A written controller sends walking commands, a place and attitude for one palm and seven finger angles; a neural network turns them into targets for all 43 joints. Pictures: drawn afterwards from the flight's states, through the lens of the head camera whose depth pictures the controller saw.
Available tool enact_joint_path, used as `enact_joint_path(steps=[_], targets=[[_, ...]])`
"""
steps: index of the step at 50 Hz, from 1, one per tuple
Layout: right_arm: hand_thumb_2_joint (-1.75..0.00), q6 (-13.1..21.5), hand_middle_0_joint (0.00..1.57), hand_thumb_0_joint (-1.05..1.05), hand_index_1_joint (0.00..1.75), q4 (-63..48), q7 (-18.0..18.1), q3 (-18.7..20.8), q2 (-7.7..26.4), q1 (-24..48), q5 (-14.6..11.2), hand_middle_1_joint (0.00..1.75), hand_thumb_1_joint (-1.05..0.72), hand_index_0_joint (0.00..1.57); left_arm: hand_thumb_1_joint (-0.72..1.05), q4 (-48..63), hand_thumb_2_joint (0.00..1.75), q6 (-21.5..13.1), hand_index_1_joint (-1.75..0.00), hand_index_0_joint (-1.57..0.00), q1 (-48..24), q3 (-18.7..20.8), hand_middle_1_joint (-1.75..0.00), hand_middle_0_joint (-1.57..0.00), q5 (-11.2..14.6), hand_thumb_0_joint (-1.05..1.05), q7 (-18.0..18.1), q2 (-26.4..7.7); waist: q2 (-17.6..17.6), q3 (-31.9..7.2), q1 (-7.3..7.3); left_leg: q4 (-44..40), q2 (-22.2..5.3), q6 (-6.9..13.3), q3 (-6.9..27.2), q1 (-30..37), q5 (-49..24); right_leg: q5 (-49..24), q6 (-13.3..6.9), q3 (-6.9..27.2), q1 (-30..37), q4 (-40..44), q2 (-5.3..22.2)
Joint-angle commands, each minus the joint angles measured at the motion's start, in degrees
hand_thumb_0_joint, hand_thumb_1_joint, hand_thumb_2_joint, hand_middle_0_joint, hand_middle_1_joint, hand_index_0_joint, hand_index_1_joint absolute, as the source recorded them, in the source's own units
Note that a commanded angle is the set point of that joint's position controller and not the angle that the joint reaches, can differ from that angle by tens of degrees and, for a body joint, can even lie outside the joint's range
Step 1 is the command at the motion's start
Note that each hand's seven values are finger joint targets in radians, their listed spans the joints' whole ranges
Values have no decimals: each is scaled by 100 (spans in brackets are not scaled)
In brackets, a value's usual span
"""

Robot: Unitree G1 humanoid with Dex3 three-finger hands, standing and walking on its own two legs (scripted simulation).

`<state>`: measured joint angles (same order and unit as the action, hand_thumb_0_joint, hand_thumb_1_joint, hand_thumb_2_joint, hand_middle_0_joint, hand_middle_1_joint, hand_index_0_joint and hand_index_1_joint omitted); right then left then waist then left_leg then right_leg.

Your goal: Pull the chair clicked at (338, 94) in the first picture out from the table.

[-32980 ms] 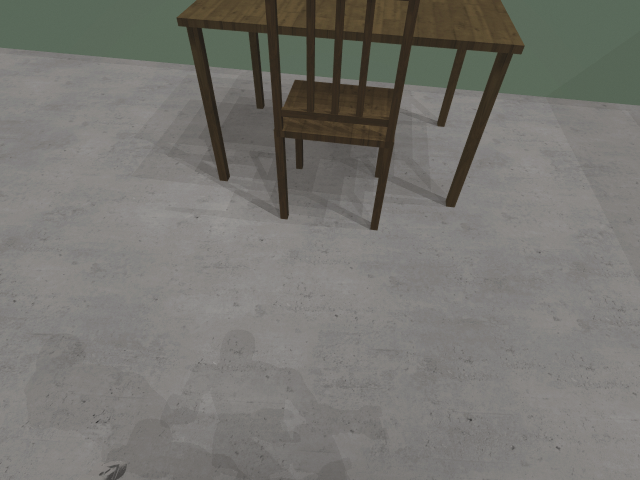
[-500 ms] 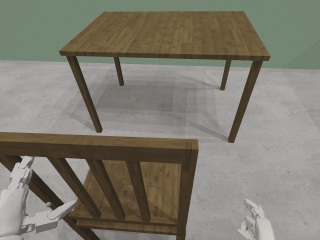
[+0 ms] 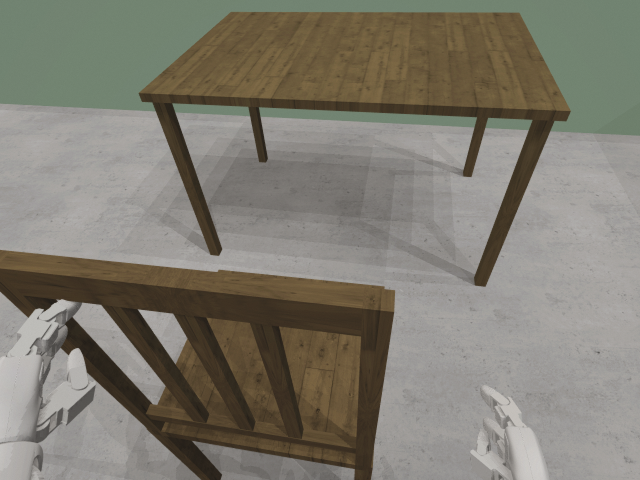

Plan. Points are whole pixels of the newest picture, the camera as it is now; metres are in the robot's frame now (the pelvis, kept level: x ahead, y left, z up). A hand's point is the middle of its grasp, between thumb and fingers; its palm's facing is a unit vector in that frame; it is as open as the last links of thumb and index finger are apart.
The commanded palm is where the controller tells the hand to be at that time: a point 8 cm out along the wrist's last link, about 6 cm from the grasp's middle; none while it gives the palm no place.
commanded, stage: draw the hand back to the body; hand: left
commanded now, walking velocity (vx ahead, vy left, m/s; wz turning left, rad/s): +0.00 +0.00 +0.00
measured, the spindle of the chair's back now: (223, 379) +0.25 +0.19 -0.04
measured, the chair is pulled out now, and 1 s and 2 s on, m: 0.61 0.63 0.63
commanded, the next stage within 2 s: step back with the hand held close in 0.14 s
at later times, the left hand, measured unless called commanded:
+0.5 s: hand (89, 387) +0.16 +0.27 +0.10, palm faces +0.33 -0.79 -0.51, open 7.0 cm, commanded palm +0.11 +0.30 +0.18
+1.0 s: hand (5, 423) +0.11 +0.28 +0.16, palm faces +0.37 -0.73 -0.58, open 6.9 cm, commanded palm +0.05 +0.31 +0.18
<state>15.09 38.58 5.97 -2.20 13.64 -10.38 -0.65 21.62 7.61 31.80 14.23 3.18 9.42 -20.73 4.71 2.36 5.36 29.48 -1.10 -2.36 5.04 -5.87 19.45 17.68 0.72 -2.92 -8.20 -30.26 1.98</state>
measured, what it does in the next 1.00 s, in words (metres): shifts its weight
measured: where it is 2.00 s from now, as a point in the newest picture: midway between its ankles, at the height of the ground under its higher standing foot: outside the picture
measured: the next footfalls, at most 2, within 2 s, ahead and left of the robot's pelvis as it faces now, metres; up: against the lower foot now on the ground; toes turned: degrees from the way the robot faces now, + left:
right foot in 1.92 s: -0.15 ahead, -0.15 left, +0.00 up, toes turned -5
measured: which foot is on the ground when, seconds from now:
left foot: down 0.00-1.00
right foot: down 0.00-1.00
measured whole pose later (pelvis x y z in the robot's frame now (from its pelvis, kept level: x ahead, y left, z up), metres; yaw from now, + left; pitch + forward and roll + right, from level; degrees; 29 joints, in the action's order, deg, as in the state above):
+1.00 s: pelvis -0.09 +0.01 -0.01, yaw +0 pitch +0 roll -2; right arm 9.7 36.1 6.4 -0.1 12.1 -13.6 -0.2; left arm 33.7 -11.2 35.1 25.9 1.8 9.8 -29.2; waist 0.2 5.1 1.3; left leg 36.4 -1.4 -1.6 5.4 -22.5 14.1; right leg 10.5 1.0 -3.0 -21.9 -31.4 1.3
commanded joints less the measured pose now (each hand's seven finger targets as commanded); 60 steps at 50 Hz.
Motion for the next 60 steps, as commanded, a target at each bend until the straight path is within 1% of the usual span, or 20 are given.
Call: enact_joint_path(steps=[1, 11, 13, 14, 15, 16, 18, 21, 25, 32, 36, 40, 41, 44, 47, 49, 51, 54, 57, 60], targets=[[-90, 334, 20, 0, 30, -918, 20, 192, 548, 716, -11, 30, -90, 20, 90, 2663, 90, -1214, -30, -20, -1606, 1306, -30, -20, -105, 0, 334, -1581, 580, -953, -170, -408, -51, 214, -283, -20, -1916, -1749, -198, -15, 323, 372, 194], [-90, 333, 20, 0, 30, -919, 14, 190, 554, 698, -3, 30, -90, 20, 90, 2672, 90, -1238, -30, -20, -1584, 1296, -30, -20, -124, 0, 330, -1588, 555, -965, -158, -432, -57, 213, -257, -71, -1848, -1650, -204, -8, 357, 371, 196], [-90, 346, 20, 0, 30, -934, 16, 181, 550, 687, -4, 30, -90, 20, 90, 2788, 90, -1285, -30, -20, -1754, 1093, -30, -20, -125, 0, 318, -1423, 512, -936, -196, -449, -67, 225, -250, 15, -1844, -1627, -190, -39, 263, 343, 211], [-90, 35, 20, 0, 30, -1139, 44, 357, 709, 604, -127, 30, -90, 20, 90, 2776, 90, -1563, -30, -20, -2967, 1867, -30, -20, 41, 0, 220, -2343, 155, -39, -348, -380, -280, 347, -109, -333, -1643, -2254, -222, 754, -305, 774, 377], [-90, -101, 20, 0, 30, -1091, 36, 369, 632, 562, -103, 30, -90, 20, 90, 2337, 90, -1567, -30, -20, -2599, 1660, -30, -20, -1, 0, 148, -1968, -169, -202, -417, -402, -277, 312, -87, -320, -1534, -2457, -247, 726, -72, 779, 502], [-90, -168, 20, 0, 30, -1181, 24, 373, 653, 630, -119, 30, -90, 20, 90, 2522, 90, -1609, -30, -20, -2707, 1595, -30, -20, 29, 0, 107, -1954, 40, -397, -421, -423, -229, 285, -90, -232, -1566, -2668, -277, 830, 75, 741, 554], [-90, -304, 20, 0, 30, -1265, 8, 353, 619, 680, -80, 30, -90, 20, 90, 2561, 90, -1681, -30, -20, -1957, 1366, -30, -20, 30, 0, 125, -1564, 328, -740, -403, -492, -335, 294, -78, -23, -2132, -2712, -230, 667, 278, 584, 546], [-90, -493, 20, 0, 30, -1401, -22, 391, 611, 724, -96, 30, -90, 20, 90, 2961, 90, -1756, -30, -20, -1157, 1488, -30, -20, 37, 0, 198, -1634, 670, -1315, -358, -489, -494, 320, 42, -14, -2967, -2916, -173, 545, 685, 289, 505], [-90, -635, 20, 0, 30, -1506, -21, 440, 538, 683, -87, 30, -90, 20, 90, 3271, 90, -1835, -30, -20, -540, 1762, -30, -20, 52, 0, 280, -1768, 361, -1563, -337, -299, -583, 323, 90, -412, -2895, -3009, -137, 493, 744, 147, 548], [-90, -556, 20, 0, 30, -1425, 82, 474, 527, 557, -68, 30, -90, 20, 90, 3335, 90, -2017, -30, -20, -115, 2130, -30, -20, 78, 0, 331, -1993, 747, -1494, -340, -443, -683, 369, 286, -1140, -1777, -2057, -84, 459, 527, -34, 443], [-90, -430, 20, 0, 30, -1342, 118, 513, 560, 434, -59, 30, -90, 20, 90, 3230, 90, -2128, -30, -20, -155, 2304, -30, -20, 50, 0, 339, -2137, 627, -1232, -373, -472, -549, 372, 321, -1810, -436, -1394, -129, 655, 469, 81, 433], [-90, -331, 20, 0, 30, -1268, 109, 481, 554, 228, 35, 30, -90, 20, 90, 3132, 90, -2280, -30, -20, -283, 2405, -30, -20, -5, 0, 373, -2202, 63, -1057, -411, -139, -251, 327, 197, -1930, 654, -211, -259, 987, -82, 596, 654], [-90, -292, 20, 0, 30, -1254, 113, 494, 580, 260, 10, 30, -90, 20, 90, 3145, 90, -2314, -30, -20, -235, 2430, -30, -20, 2, 0, 370, -2278, 184, -1042, -428, -88, -223, 345, 195, -1858, 832, 22, -315, 1107, -229, 709, 707], [-90, -220, 20, 0, 30, -1218, 111, 448, 613, 201, 86, 30, -90, 20, 90, 3209, 90, -2431, -30, -20, -309, 2420, -30, -20, -48, 0, 392, -2209, 222, -980, -427, -267, -310, 388, 371, -1935, 1003, 550, -270, 946, -373, 658, 611], [-90, -190, 20, 0, 30, -1178, 101, 463, 593, 197, 40, 30, -90, 20, 90, 2443, 90, -2446, -30, -20, -58, 2425, -30, -20, -111, 0, 407, -1867, 654, -856, -453, -736, -526, 469, 496, -2518, 1388, 575, -128, 696, -5, 301, 320], [-90, -221, 20, 0, 30, -1187, 70, 513, 635, 156, 19, 30, -90, 20, 90, 2220, 90, -2410, -30, -20, -128, 2286, -30, -20, -145, 0, 379, -1650, 393, -774, -467, -722, -571, 485, 489, -2792, 1273, 165, -102, 647, 150, 91, 239], [-90, -249, 20, 0, 30, -1077, 49, 570, 596, 169, -18, 30, -90, 20, 90, 1594, 90, -2334, -30, -20, -44, 2172, -30, -20, -121, 0, 356, -1445, 24, -689, -491, -541, -482, 435, 317, -2515, 969, -13, -136, 739, -161, 310, 337], [-90, -345, 20, 0, 30, -1114, -52, 586, 627, 150, -18, 30, -90, 20, 90, 1358, 90, -2273, -30, -20, -347, 1727, -30, -20, -191, 0, 286, -1117, -308, -273, -512, -361, -437, 418, 206, -2674, 1280, 648, -178, 862, -670, 534, 445], [-90, -447, 20, 0, 30, -1143, -104, 574, 630, 196, -5, 30, -90, 20, 90, 1419, 90, -2244, -30, -20, -469, 1549, -30, -20, -231, 0, 272, -1083, -510, -140, -525, -153, -371, 438, 153, -2414, 1102, 776, -290, 936, -1111, 800, 590], [-90, -509, 20, 0, 30, -1235, -116, 576, 608, 294, 32, 30, -90, 20, 90, 1839, 90, -2332, -30, -20, -555, 1797, -30, -20, -267, 0, 281, -1361, -633, -303, -495, -128, -376, 460, 149, -2377, 1082, 727, -307, 928, -1099, 774, 611]])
